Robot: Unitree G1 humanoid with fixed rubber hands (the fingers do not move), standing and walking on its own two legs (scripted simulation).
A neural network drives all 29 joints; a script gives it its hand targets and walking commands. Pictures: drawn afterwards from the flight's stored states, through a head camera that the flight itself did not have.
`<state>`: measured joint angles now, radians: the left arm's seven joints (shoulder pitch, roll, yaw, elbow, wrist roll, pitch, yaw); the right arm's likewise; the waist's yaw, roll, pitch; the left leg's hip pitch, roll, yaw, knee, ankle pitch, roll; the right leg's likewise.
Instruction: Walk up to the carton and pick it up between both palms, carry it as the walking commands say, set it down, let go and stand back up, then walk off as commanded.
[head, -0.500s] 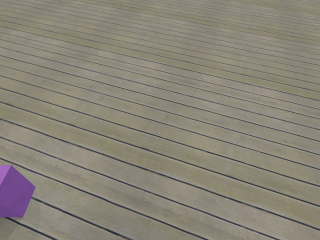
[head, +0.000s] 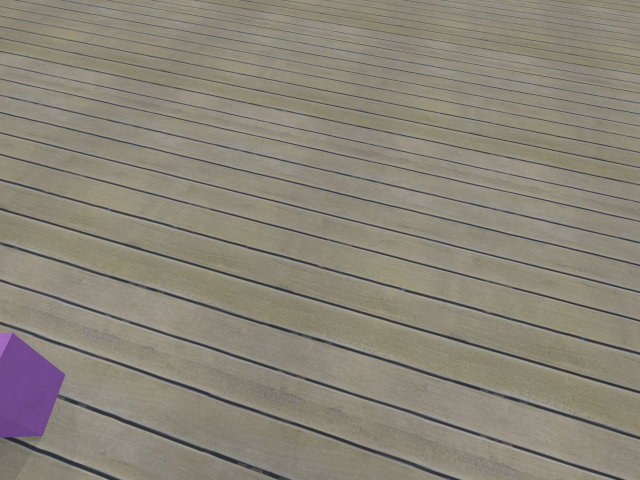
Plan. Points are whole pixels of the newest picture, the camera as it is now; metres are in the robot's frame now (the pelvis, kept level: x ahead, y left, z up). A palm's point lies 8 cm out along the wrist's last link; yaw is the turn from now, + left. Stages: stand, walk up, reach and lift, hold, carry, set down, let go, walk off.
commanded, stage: stand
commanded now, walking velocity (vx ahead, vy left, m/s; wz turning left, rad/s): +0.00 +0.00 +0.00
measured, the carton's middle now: out of the picture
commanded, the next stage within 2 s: walk off in 0.50 s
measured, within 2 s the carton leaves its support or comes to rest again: neither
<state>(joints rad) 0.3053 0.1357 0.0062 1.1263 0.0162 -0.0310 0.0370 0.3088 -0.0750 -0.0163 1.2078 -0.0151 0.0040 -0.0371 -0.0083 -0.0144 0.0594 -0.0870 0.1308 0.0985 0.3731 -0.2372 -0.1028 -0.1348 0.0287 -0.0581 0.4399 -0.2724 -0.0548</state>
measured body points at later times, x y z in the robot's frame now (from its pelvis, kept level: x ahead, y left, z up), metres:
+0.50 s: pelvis -0.02 +0.01 +0.00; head +0.00 +0.01 +0.45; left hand +0.05 +0.30 -0.14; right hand +0.06 -0.27 -0.14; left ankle -0.03 +0.18 -0.74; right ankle -0.02 -0.08 -0.74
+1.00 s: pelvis -0.05 +0.03 -0.01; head +0.00 +0.04 +0.43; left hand +0.00 +0.31 -0.16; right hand +0.02 -0.22 -0.17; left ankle -0.03 +0.18 -0.74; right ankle -0.02 -0.08 -0.74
